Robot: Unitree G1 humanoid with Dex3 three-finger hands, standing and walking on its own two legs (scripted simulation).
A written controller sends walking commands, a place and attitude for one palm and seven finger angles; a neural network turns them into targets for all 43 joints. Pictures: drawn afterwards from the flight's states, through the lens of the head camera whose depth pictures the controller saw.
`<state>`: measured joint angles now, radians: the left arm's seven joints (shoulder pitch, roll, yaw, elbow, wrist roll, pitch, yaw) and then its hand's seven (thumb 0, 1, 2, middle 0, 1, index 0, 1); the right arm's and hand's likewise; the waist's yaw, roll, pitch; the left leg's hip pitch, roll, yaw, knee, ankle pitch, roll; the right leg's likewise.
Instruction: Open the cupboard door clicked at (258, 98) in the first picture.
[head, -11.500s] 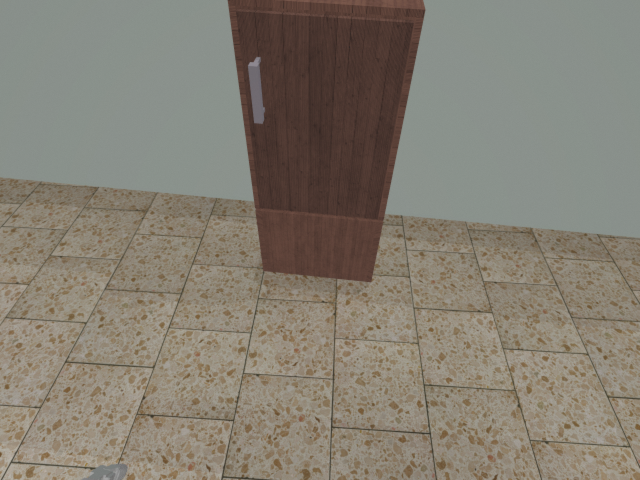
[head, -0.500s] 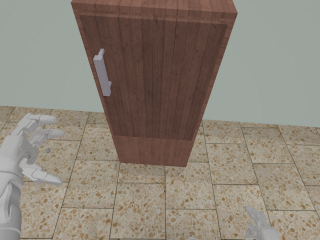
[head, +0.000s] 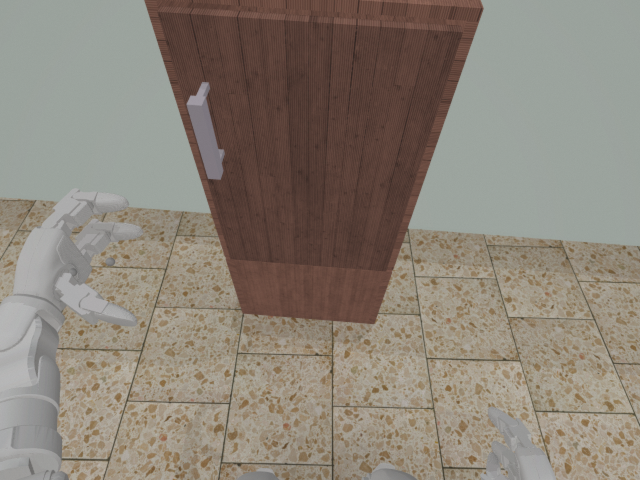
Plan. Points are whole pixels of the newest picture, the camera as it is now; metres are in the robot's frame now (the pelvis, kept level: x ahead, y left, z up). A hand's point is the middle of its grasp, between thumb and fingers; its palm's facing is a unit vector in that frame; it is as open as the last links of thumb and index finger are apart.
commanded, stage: move the hooked fingers beside the handle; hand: left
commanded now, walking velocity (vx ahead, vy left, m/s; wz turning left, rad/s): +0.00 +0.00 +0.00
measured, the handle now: (210, 132) +0.60 +0.21 +0.06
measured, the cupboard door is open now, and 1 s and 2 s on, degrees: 0 0 0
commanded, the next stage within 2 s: none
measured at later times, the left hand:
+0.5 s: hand (138, 207) +0.42 +0.26 +0.08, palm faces -0.02 -1.00 -0.03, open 14.0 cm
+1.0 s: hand (160, 162) +0.51 +0.26 +0.08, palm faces -0.04 -1.00 -0.01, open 14.0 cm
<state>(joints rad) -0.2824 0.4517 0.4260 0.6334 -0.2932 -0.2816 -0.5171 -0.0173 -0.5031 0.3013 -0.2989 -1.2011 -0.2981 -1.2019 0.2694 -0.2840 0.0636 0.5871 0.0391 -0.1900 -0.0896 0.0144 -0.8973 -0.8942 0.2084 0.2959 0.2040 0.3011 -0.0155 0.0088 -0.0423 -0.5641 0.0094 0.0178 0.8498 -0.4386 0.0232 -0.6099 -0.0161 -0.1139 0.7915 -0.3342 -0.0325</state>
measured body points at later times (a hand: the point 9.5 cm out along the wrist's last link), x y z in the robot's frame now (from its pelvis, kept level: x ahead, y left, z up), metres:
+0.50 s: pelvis +0.01 +0.00 +0.00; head +0.09 +0.02 +0.44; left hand +0.42 +0.32 +0.08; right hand +0.07 -0.27 -0.11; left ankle -0.01 +0.10 -0.70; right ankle +0.04 -0.10 -0.70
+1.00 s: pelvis +0.01 +0.01 -0.01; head +0.14 +0.03 +0.42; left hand +0.50 +0.31 +0.08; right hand +0.01 -0.26 -0.12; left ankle -0.01 +0.10 -0.70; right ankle +0.04 -0.10 -0.70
